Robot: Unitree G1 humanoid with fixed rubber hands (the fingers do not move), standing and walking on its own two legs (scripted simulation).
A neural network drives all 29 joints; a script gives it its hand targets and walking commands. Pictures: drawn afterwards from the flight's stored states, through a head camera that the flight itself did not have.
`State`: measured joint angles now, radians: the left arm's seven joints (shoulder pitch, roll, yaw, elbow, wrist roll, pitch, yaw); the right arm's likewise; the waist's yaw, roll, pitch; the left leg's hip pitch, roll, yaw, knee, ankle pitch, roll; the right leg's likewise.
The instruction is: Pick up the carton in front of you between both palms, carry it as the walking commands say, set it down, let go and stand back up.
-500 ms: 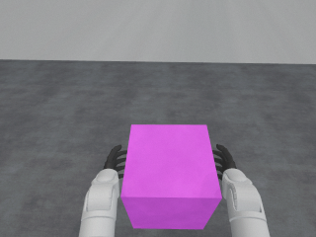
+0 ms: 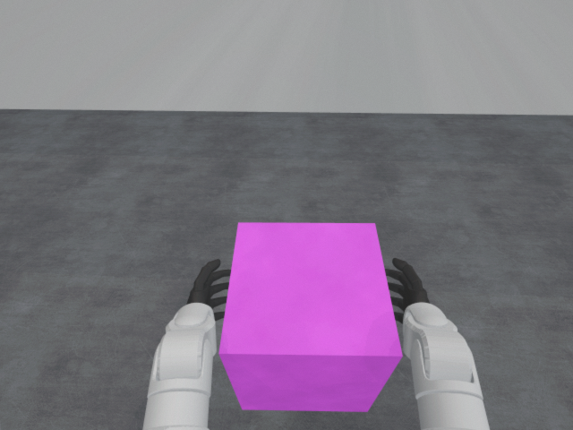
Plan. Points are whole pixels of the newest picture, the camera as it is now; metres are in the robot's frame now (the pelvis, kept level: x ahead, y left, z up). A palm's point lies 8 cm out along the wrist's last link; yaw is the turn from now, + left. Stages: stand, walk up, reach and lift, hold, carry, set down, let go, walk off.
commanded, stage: carry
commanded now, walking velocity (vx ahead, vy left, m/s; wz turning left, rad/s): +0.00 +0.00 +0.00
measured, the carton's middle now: (305, 320) +0.31 +0.00 -0.03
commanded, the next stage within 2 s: hold in 0.40 s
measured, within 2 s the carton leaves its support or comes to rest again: neither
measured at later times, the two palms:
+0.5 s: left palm (204, 318) +0.28 +0.14 +0.04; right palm (422, 319) +0.28 -0.16 +0.04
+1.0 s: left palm (198, 309) +0.28 +0.15 +0.05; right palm (425, 338) +0.24 -0.15 +0.06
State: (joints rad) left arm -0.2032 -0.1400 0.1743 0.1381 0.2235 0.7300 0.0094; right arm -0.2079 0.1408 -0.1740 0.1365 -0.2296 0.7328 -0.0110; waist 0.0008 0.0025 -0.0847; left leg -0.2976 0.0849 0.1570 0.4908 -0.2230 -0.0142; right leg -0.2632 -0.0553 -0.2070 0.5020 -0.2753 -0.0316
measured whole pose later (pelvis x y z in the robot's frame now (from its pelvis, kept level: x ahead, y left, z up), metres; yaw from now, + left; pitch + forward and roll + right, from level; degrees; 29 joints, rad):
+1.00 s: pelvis -0.03 +0.05 +0.00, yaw -10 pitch -9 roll +0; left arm -0.30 -0.16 0.28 0.30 0.31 0.71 -0.03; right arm -0.33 0.17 -0.29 0.33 -0.32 0.71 0.03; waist 0.00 -0.01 0.03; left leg -0.07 -0.03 -0.05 0.43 -0.20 0.01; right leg -0.07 0.01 0.07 0.41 -0.18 0.01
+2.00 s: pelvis -0.04 +0.03 -0.07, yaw -9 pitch +30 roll +0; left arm -0.63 -0.08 0.44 0.53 0.20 0.13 -0.03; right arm -0.65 0.12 -0.34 0.55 -0.21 0.13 -0.08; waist 0.08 -0.02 0.01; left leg -1.13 -0.05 -0.09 0.93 -0.32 -0.03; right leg -1.14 0.08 0.10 0.91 -0.30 0.02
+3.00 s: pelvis -0.09 +0.03 -0.30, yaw -7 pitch +47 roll +4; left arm -1.20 0.03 0.65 0.63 0.19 0.32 0.03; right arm -1.42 -0.13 -0.29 0.91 -0.21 0.31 -0.09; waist 0.14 -0.06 0.07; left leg -2.11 -0.10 -0.06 1.82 -0.55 -0.09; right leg -2.14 0.16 0.09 1.84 -0.52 0.04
